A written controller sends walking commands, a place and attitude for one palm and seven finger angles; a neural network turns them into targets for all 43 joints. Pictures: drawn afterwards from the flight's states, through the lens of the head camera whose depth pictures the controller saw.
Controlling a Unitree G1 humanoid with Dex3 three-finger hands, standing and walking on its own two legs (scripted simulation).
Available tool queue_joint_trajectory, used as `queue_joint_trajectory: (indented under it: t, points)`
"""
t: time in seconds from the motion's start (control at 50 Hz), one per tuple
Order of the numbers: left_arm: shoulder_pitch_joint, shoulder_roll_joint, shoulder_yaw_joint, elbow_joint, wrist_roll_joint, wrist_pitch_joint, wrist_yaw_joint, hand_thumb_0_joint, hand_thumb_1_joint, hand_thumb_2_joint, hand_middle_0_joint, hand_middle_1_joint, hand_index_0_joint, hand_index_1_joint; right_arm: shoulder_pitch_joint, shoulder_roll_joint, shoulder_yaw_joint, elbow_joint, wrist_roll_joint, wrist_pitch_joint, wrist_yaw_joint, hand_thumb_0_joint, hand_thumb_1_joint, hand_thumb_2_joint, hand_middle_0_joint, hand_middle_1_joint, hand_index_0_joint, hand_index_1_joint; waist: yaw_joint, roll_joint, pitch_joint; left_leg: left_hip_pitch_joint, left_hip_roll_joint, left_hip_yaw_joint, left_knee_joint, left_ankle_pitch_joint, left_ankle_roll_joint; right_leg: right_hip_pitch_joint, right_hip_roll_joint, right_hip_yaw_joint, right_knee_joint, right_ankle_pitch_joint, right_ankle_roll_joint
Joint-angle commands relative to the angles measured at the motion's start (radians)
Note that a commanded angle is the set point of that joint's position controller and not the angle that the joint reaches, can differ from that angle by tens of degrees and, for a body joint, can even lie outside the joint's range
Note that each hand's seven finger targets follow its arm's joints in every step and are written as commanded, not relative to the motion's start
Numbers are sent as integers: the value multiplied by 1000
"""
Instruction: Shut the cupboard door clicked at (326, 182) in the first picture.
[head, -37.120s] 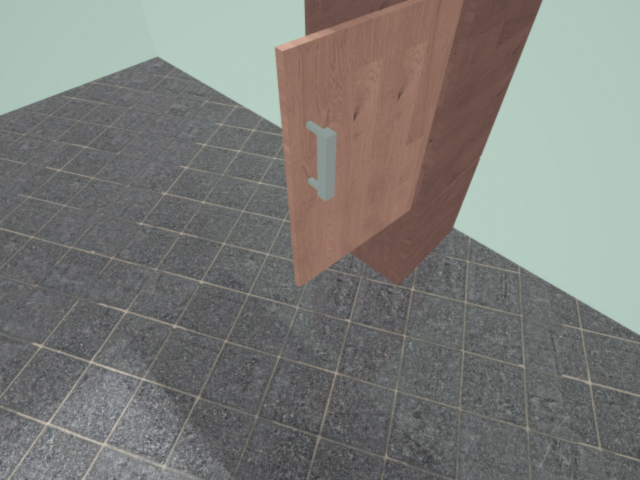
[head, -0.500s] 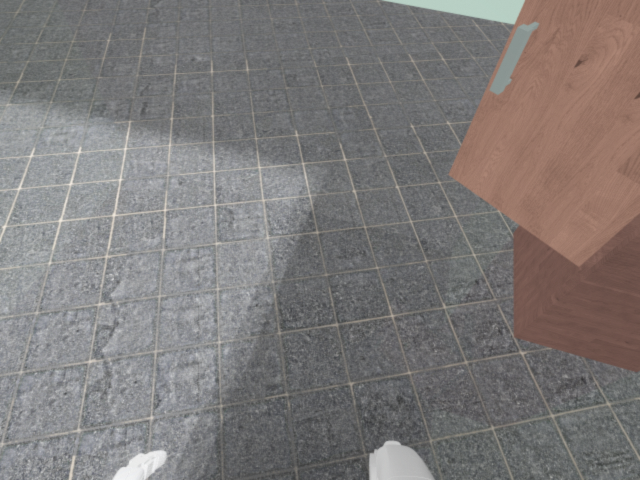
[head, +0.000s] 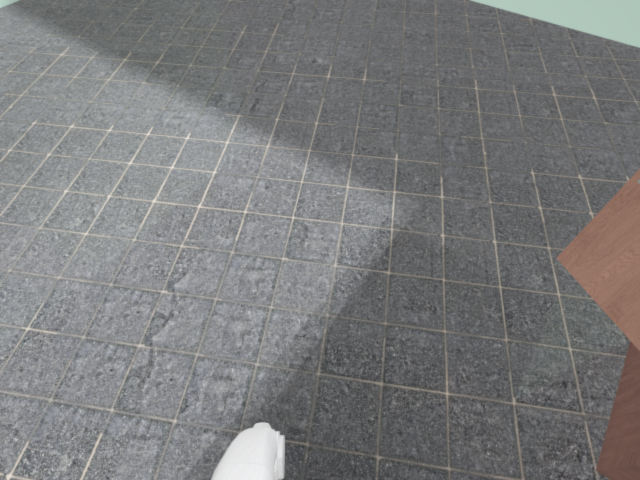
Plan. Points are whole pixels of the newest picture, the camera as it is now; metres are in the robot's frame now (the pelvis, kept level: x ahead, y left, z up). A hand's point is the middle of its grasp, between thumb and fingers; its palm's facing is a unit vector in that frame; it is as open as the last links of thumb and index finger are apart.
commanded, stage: walk to a spot facing it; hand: left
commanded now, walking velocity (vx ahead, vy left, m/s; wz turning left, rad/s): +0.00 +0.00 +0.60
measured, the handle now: out of the picture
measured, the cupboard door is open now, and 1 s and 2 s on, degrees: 58 58 58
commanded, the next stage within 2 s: turn to face it in 0.08 s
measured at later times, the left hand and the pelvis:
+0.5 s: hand (169, 468) +0.15 +0.23 -0.17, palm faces +0.09 -0.97 -0.21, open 7.3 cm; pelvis +0.10 +0.03 +0.00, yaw +1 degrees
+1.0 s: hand (200, 400) +0.24 +0.20 -0.17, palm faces -0.20 -0.95 -0.23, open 7.4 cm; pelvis +0.14 +0.02 -0.01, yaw -16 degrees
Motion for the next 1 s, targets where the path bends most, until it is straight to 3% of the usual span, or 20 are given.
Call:
queue_joint_trajectory:
  t: [0.0,0.06,0.1,0.12,0.14,0.16,0.18,0.24,0.3,0.44,0.52,0.58,0.6,0.62,0.64,0.66,0.7,0.76,0.88,0.98]
  points:
    - [67,159,33,-52,6,-8,7,0,900,900,-200,-300,-200,-300,-36,28,23,-97,4,-6,17,0,-900,-900,200,300,200,300,19,-159,-87,27,5,49,-191,30,5,106,-234,53,-73,744,-67]
    - [87,205,45,-57,10,-1,4,0,900,900,-200,-300,-200,-300,-66,5,25,-130,3,-18,17,0,-900,-900,200,300,200,300,30,-171,-106,110,-37,90,-355,0,28,157,-259,49,33,858,-70]
    - [66,239,56,-78,3,3,3,0,900,900,-200,-300,-200,-300,40,-48,13,-117,0,-27,12,0,-900,-900,200,300,200,300,-24,-142,-180,309,-76,98,-492,99,50,119,-249,6,204,840,-41]
    - [57,241,56,-89,-4,5,2,0,900,900,-200,-300,-200,-300,145,-111,-5,-96,-6,-35,9,0,-900,-900,200,300,200,300,-82,-37,-268,545,-18,26,-576,362,78,-17,-218,-7,411,636,-2]
    - [79,173,42,-119,-20,10,-9,0,900,900,-200,-300,-200,-300,233,-246,-36,-87,-11,-46,-1,0,-900,-900,200,300,200,300,-108,280,-368,792,309,-399,-575,901,235,-348,-33,12,709,-214,80]
    - [27,173,23,-150,-14,22,-1,0,900,900,-200,-300,-200,-300,283,-290,-37,-75,13,-37,-16,0,-900,-900,200,300,200,300,-125,243,-428,819,393,-471,-592,1132,314,-401,3,175,857,-394,66]
    - [26,173,28,-153,-14,29,9,0,900,900,-200,-300,-200,-300,218,-252,-22,-84,11,-31,-25,0,-900,-900,200,300,200,300,-85,104,-360,713,401,-354,-613,932,326,-385,-29,228,857,-360,53]
    - [55,137,22,-65,-3,57,6,0,900,900,-200,-300,-200,-300,29,-124,20,-131,4,-48,-56,0,-900,-900,200,300,200,300,-7,115,-229,487,266,-240,-704,600,218,-349,-36,276,776,-189,65]
    - [113,104,10,-16,-2,67,-6,0,900,900,-200,-300,-200,-300,-5,-84,37,-101,5,-62,-62,0,-900,-900,200,300,200,300,38,88,-225,453,215,-118,-739,515,194,-272,-10,276,632,-113,56]
    - [24,87,27,-41,5,96,-26,0,900,900,-200,-300,-200,-300,-2,-90,17,-56,-3,-29,-60,0,-900,-900,200,300,200,300,27,112,-73,357,271,-64,-802,171,197,-261,36,211,429,-104,50]
    - [-4,79,34,-69,8,88,-35,0,900,900,-200,-300,-200,-300,29,-102,-5,-47,-5,-25,-58,0,-900,-900,200,300,200,300,15,108,-86,391,298,-36,-741,201,189,-226,55,174,325,-88,38]
    - [47,91,44,-70,7,77,-37,0,900,900,-200,-300,-200,-300,23,-104,-12,-47,2,-26,-57,0,-900,-900,200,300,200,300,48,97,-138,401,272,29,-594,298,137,-111,68,170,122,79,17]
    - [86,122,50,-62,10,69,-36,0,900,900,-200,-300,-200,-300,16,-95,-14,-53,7,-26,-55,0,-900,-900,200,300,200,300,66,26,-165,381,222,77,-488,239,90,-51,32,241,16,216,-5]
    - [102,199,62,-62,20,53,-27,0,900,900,-200,-300,-200,-300,22,-44,-10,-74,16,-26,-52,0,-900,-900,200,300,200,300,67,-205,-185,243,100,157,-309,7,25,31,-145,503,-73,465,-77]
    - [126,257,69,-56,14,49,-20,0,900,900,-200,-300,-200,-300,-17,-12,3,-108,15,-20,-50,0,-900,-900,200,300,200,300,95,-285,-162,81,-15,106,-102,-331,-7,68,-285,660,-107,686,-203]
    - [133,251,70,-54,7,52,-9,0,900,900,-200,-300,-200,-300,-24,-19,4,-111,11,-8,-53,0,-900,-900,200,300,200,300,91,-208,-165,56,1,-3,5,-314,-6,66,-293,648,-99,674,-242]
    - [59,206,69,-70,8,54,7,0,900,900,-200,-300,-200,-300,-37,-25,3,-102,11,-9,-57,0,-900,-900,200,300,200,300,65,-209,-155,-43,17,-58,82,-217,-15,123,-211,606,-59,662,-234]
    - [23,189,63,-88,2,51,5,0,900,900,-200,-300,-200,-300,-14,-25,5,-89,12,-13,-51,0,-900,-900,200,300,200,300,48,-103,-206,-2,15,-57,32,-123,-37,159,-143,508,-29,689,-187]
    - [43,221,73,-84,7,57,-4,0,900,900,-200,-300,-200,-300,-38,-26,7,-115,15,-14,-58,0,-900,-900,200,300,200,300,66,-145,-184,57,-11,-44,-157,-135,-50,129,-124,556,-21,682,-196]
    - [-62,235,79,-115,7,72,-12,0,900,900,-200,-300,-200,-300,56,-34,6,-107,24,-28,-62,0,-900,-900,200,300,200,300,11,-186,-172,297,-37,-44,-487,-30,-32,-60,-70,589,35,525,-140]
